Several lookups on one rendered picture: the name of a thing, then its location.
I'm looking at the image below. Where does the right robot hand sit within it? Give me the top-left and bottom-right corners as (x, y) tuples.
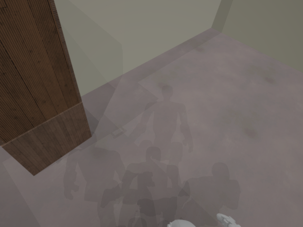
(217, 213), (241, 227)

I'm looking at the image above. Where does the cupboard door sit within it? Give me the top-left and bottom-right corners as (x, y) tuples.
(0, 0), (80, 143)

